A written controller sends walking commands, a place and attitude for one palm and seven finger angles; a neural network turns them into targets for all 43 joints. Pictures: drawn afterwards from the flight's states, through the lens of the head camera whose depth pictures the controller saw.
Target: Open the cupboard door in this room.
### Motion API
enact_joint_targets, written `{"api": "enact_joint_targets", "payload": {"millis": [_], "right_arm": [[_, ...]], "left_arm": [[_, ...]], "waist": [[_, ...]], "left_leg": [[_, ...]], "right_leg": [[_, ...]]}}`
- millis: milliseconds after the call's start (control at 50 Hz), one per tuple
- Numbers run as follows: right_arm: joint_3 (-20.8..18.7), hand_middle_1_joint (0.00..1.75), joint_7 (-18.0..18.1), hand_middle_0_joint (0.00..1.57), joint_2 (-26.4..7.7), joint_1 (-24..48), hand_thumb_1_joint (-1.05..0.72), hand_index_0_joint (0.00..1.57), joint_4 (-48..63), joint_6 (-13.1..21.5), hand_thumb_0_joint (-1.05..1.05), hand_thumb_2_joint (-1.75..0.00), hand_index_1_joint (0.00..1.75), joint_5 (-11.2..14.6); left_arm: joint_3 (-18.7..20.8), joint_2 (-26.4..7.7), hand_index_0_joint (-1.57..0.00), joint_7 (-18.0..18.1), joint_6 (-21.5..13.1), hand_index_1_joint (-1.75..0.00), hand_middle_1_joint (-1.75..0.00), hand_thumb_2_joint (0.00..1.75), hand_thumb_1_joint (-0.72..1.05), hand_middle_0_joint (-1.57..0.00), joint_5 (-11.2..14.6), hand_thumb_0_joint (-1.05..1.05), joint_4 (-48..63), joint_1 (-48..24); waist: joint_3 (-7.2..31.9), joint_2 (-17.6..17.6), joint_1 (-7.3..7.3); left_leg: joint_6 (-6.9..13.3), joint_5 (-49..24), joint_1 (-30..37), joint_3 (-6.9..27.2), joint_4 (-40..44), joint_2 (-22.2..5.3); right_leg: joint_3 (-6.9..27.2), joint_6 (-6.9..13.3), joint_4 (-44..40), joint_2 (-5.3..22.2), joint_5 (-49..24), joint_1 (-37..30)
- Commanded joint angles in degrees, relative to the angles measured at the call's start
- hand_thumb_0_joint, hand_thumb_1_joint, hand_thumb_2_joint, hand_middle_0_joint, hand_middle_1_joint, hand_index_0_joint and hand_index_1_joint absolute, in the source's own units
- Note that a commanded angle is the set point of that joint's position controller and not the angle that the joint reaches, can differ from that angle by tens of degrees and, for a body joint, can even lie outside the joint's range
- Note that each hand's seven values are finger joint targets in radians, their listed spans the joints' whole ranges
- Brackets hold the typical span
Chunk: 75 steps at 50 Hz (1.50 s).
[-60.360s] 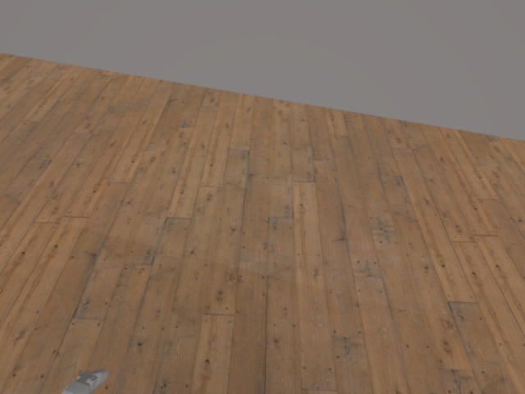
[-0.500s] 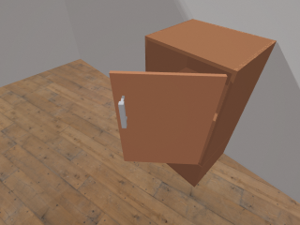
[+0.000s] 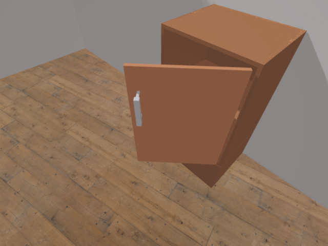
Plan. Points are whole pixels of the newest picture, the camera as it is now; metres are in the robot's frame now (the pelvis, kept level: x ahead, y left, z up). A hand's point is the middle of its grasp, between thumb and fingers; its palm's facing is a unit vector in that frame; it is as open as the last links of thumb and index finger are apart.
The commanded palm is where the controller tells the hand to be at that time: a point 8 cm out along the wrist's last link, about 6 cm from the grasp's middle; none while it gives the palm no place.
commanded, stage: come to a stop and stand still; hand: left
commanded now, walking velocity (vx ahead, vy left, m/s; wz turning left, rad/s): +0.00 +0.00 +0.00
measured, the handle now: (138, 108) +0.60 +0.13 -0.05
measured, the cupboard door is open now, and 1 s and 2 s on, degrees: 42 42 42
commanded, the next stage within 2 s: look again from close up in 0.06 s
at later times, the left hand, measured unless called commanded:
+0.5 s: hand out of the picture -0.01 +0.15 -0.17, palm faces +0.05 -0.99 -0.16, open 7.4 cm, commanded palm none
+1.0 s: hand out of the picture -0.02 +0.14 -0.17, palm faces +0.07 -0.99 -0.13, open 7.4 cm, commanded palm none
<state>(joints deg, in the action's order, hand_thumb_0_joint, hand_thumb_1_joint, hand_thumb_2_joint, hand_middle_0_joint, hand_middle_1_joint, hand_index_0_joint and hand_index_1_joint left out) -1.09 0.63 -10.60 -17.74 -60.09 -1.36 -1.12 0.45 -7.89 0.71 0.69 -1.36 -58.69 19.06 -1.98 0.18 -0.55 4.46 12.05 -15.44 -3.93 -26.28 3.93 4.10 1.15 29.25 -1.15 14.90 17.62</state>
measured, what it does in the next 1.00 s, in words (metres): stands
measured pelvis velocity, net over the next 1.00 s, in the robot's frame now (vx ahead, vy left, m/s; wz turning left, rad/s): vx -0.01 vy -0.02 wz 0.00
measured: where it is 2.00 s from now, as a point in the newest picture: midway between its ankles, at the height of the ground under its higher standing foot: outside the picture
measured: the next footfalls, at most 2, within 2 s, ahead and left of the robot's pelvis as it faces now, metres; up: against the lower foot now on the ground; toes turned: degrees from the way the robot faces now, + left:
left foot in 1.38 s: +0.05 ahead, +0.09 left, -0.01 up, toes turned +4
right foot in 1.84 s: +0.22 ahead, -0.18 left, -0.01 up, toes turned -6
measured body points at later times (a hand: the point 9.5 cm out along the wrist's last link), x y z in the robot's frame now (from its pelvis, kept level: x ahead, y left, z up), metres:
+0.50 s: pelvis -0.01 -0.01 +0.00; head -0.01 -0.01 +0.45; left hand -0.01 +0.20 -0.16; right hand +0.02 -0.24 -0.16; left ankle +0.07 +0.06 -0.73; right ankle +0.08 -0.13 -0.73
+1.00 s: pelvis -0.01 -0.02 +0.00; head -0.03 -0.01 +0.45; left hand -0.02 +0.20 -0.16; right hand +0.00 -0.24 -0.15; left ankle +0.07 +0.06 -0.73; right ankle +0.05 -0.12 -0.72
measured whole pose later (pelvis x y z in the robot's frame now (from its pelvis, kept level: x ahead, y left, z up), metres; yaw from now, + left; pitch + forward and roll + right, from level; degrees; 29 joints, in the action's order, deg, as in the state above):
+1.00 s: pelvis -0.01 -0.02 +0.00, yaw +0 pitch -3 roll +0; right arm -1.5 0.8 -8.3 -17.6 -61.6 -0.6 -1.3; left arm 1.9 -7.6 -0.5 0.7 -1.8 -59.4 20.7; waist -0.5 -1.1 0.3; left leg 4.1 15.8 -16.3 -3.9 -27.8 2.1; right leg 2.2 2.1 36.4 -2.7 21.8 19.1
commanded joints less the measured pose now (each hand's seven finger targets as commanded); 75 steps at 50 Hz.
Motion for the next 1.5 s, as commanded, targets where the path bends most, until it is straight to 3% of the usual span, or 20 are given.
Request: {"api": "enact_joint_targets", "payload": {"millis": [0, 140, 360, 520, 760, 840, 920, 980, 1020, 1060, 1080, 1140, 1200, 1260, 1320, 1340, 1360, 1380, 1400, 1480], "right_arm": [[-1.25, 0.3, 0.59, 0.2, -6.38, 1.05, -0.9, 0.2, 3.81, 1.56, 0.0, -0.9, 0.3, 0.06], [-1.01, 0.3, 0.74, 0.2, -5.02, -0.49, -0.9, 0.2, 3.01, 2.13, 0.0, -0.9, 0.3, 0.13], [-1.18, 0.3, 0.65, 0.2, -5.9, 1.32, -0.9, 0.2, 3.17, 2.2, 0.0, -0.9, 0.3, 0.08], [-0.74, 0.3, 0.7, 0.2, -4.2, -1.57, -0.9, 0.2, 1.8, 2.5, 0.0, -0.9, 0.3, 0.2], [-0.83, 0.3, 0.96, 0.2, -3.87, -2.1, -0.9, 0.2, 1.2, 2.48, 0.0, -0.9, 0.3, 0.07], [-1.19, 0.3, 0.82, 0.2, -5.21, -1.9, -0.9, 0.2, 1.42, 2.25, 0.0, -0.9, 0.3, -0.41], [-2.37, 0.3, 0.95, 0.2, -7.87, 1.85, -0.9, 0.2, 2.52, 2.08, 0.0, -0.9, 0.3, -0.11], [-2.98, 0.3, 1.02, 0.2, -8.55, 5.52, -0.9, 0.2, 3.98, 1.94, 0.0, -0.9, 0.3, -0.38], [-2.63, 0.3, 0.94, 0.2, -6.62, 5.31, -0.9, 0.2, 4.32, 1.97, 0.0, -0.9, 0.3, -0.54], [-1.72, 0.3, 0.47, 0.2, -0.9, 4.59, -0.9, 0.2, 5.93, 1.99, 0.0, -0.9, 0.3, 0.34], [-2.15, 0.3, -0.02, 0.2, -2.53, 6.81, -0.9, 0.2, 6.8, 1.89, 0.0, -0.9, 0.3, -0.01], [-2.57, 0.3, -0.9, 0.2, -2.26, 1.24, -0.9, 0.2, 4.34, 1.89, 0.0, -0.9, 0.3, 0.0], [-2.44, 0.3, -1.04, 0.2, -1.41, 1.32, -0.9, 0.2, 4.78, 2.2, 0.0, -0.9, 0.3, 0.03], [-1.82, 0.3, -0.75, 0.2, 0.71, 2.62, -0.9, 0.2, 5.43, 2.99, 0.0, -0.9, 0.3, 0.16], [-1.24, 0.3, 0.41, 0.2, 0.15, -4.79, -0.9, 0.2, 2.62, 4.23, 0.0, -0.9, 0.3, 0.12], [-1.79, 0.3, 1.09, 0.2, -3.06, -8.17, -0.9, 0.2, 1.5, 4.73, 0.0, -0.9, 0.3, -0.07], [-2.95, 0.3, 1.44, 0.2, -8.51, -11.02, -0.9, 0.2, 1.86, 4.68, 0.0, -0.9, 0.3, -0.44], [-3.45, 0.3, 1.89, 0.2, -9.82, -11.9, -0.9, 0.2, 2.08, 4.1, 0.0, -0.9, 0.3, -0.56], [-2.81, 0.3, 1.84, 0.2, -8.0, -9.03, -0.9, 0.2, 2.31, 4.09, 0.0, -0.9, 0.3, -0.81], [-0.77, 0.3, 2.15, 0.2, -3.1, -6.67, -0.9, 0.2, 1.93, 5.89, 0.0, -0.9, 0.3, -0.5]], "left_arm": [[1.33, -5.72, -0.2, 0.52, -0.95, -0.3, -0.3, 0.9, 0.9, -0.2, -0.2, 0.0, 1.4, 4.06], [0.98, -5.34, -0.2, 0.61, -1.6, -0.3, -0.3, 0.9, 0.9, -0.2, -0.01, 0.0, 1.4, 2.27], [1.14, -5.05, -0.2, 0.54, -1.17, -0.3, -0.3, 0.9, 0.9, -0.2, -0.35, 0.0, 0.63, 4.66], [0.7, -5.65, -0.2, 0.68, -1.84, -0.3, -0.3, 0.9, 0.9, -0.2, 0.13, 0.0, 1.2, 1.97], [1.04, -5.31, -0.2, 0.4, -1.55, -0.3, -0.3, 0.9, 0.9, -0.2, 0.18, 0.0, 0.35, 3.48], [1.42, -4.95, -0.2, 0.0, -1.1, -0.3, -0.3, 0.9, 0.9, -0.2, -0.24, 0.0, 0.67, 4.2], [2.28, -3.07, -0.2, -0.89, -0.26, -0.3, -0.3, 0.9, 0.9, -0.2, -0.71, 0.0, -0.37, 8.76], [2.63, -1.34, -0.2, -1.25, 0.56, -0.3, -0.3, 0.9, 0.9, -0.2, -0.91, 0.0, -1.06, 12.95], [2.58, -1.74, -0.2, -0.98, -0.53, -0.3, -0.3, 0.9, 0.9, -0.2, -0.89, 0.0, -1.69, 15.59], [3.04, -6.3, -0.2, 0.43, -1.74, -0.3, -0.3, 0.9, 0.9, -0.2, -0.66, 0.0, -1.51, 15.41], [2.97, -6.54, -0.2, 0.82, -2.12, -0.3, -0.3, 0.9, 0.9, -0.2, -0.09, 0.0, -0.21, 12.03], [2.6, -5.94, -0.2, 0.97, -3.64, -0.3, -0.3, 0.9, 0.9, -0.2, 0.13, 0.0, 1.2, 4.26], [2.62, -5.82, -0.2, 0.75, -4.04, -0.3, -0.3, 0.9, 0.9, -0.2, -0.26, 0.0, 0.53, 4.63], [2.9, -7.16, -0.2, 0.41, -3.37, -0.3, -0.3, 0.9, 0.9, -0.2, -0.69, 0.0, -0.37, 6.67], [2.6, -5.8, -0.2, 0.07, -2.46, -0.3, -0.3, 0.9, 0.9, -0.2, -0.19, 0.0, -0.75, 6.88], [2.32, -3.92, -0.2, -0.31, -2.38, -0.3, -0.3, 0.9, 0.9, -0.2, 0.03, 0.0, -0.23, 7.36], [2.1, -1.87, -0.2, -0.82, -2.4, -0.3, -0.3, 0.9, 0.9, -0.2, -0.08, 0.0, 1.43, 6.9], [2.87, -4.34, -0.2, -1.08, -2.09, -0.3, -0.3, 0.9, 0.9, -0.2, -1.07, 0.0, 3.92, 1.91], [3.25, -4.53, -0.2, -1.37, -1.81, -0.3, -0.3, 0.9, 0.9, -0.2, -1.5, 0.0, 4.05, 0.3], [3.18, -2.65, -0.2, -2.22, -1.31, -0.3, -0.3, 0.9, 0.9, -0.2, -0.95, 0.0, 2.75, -0.43]], "waist": [[-2.77, -0.62, 1.07], [-2.36, -2.14, -0.36], [-3.59, -0.25, 1.35], [-1.93, -1.61, -0.53], [-1.55, -1.13, 0.31], [-2.36, -0.19, 0.76], [-2.79, 5.43, 3.07], [-4.13, 6.15, 5.15], [-6.06, 0.15, 5.47], [-9.91, -17.02, 3.66], [-10.61, -10.75, 2.5], [-4.87, -7.36, -1.91], [-4.12, -6.29, -1.5], [-4.3, -6.48, 0.48], [-1.39, -3.15, -1.03], [0.22, 6.54, -2.08], [0.0, 18.83, -3.11], [-3.58, 10.85, -3.78], [-4.84, 5.5, -2.23], [-5.29, 3.51, 0.32]], "left_leg": [[-0.95, 22.31, -6.24, 12.29, 10.94, -8.79], [-1.39, 16.98, -1.53, 11.13, 8.04, -8.15], [-0.78, 22.6, -7.04, 13.23, 12.24, -9.67], [-1.67, 14.94, -0.28, 10.63, 7.59, -8.0], [-1.71, 15.69, -3.22, 10.47, 7.28, -7.61], [-0.65, 26.95, -5.03, 13.1, 10.33, -9.95], [2.38, 33.09, -12.42, 17.81, 16.83, -15.74], [3.05, 34.28, -18.96, 15.82, 16.96, -16.91], [0.82, 30.36, -17.91, 11.38, 7.38, -11.93], [-2.85, 15.82, -23.32, 0.7, -17.85, -2.05], [-2.47, 12.72, -20.4, 2.89, -27.51, -3.34], [-2.82, 7.31, -15.73, 3.4, -34.5, -5.48], [-3.2, 6.14, -11.39, 1.31, -27.35, -5.68], [-3.09, 9.88, -3.78, -0.29, -14.49, -4.86], [-3.26, 6.9, 13.1, -1.2, 3.18, -4.75], [-1.12, 13.23, 18.93, 9.23, 9.66, -12.03], [4.16, 19.89, 19.46, 28.84, 16.25, -26.43], [8.74, 19.43, 15.44, 32.95, 18.73, -31.39], [8.72, 20.36, 9.38, 28.98, 19.76, -29.16], [5.75, -1.73, 5.49, 14.84, 17.71, -21.57]], "right_leg": [[5.12, 2.1, -5.51, 2.96, 10.7, -0.92], [7.77, 2.58, -7.89, 3.95, 11.56, 3.49], [5.2, 1.66, -4.96, 2.4, 8.9, -0.45], [8.24, 2.36, -10.24, 4.7, 12.74, 4.28], [7.77, 2.17, -9.34, 4.33, 11.73, 1.55], [4.91, 2.08, -5.92, 1.84, 18.02, 2.03], [-3.11, 1.3, 10.28, -1.72, 7.15, -4.79], [-6.88, 1.31, 13.15, -1.57, 7.91, -10.5], [-1.79, 2.62, -1.42, -0.1, 12.16, -10.69], [27.05, 10.0, -22.39, 16.44, 32.28, -6.01], [29.05, 11.98, -26.79, 19.54, 29.69, 0.29], [18.96, 10.92, -24.38, 14.77, 23.76, 2.31], [11.92, 10.49, -22.27, 11.97, 15.59, 2.3], [10.63, 10.4, -20.55, 11.58, 16.57, 3.71], [5.94, 6.88, -10.37, 6.64, 19.35, 9.6], [3.1, 4.85, 1.16, 3.34, 16.95, 15.04], [-5.79, 2.08, 15.92, -0.96, 16.9, 23.46], [-3.67, 2.14, 24.98, 1.83, 14.58, 26.74], [-1.86, 2.37, 29.64, 3.59, 10.05, 24.91], [-2.45, 0.69, 38.11, 4.63, -1.18, 23.42]]}}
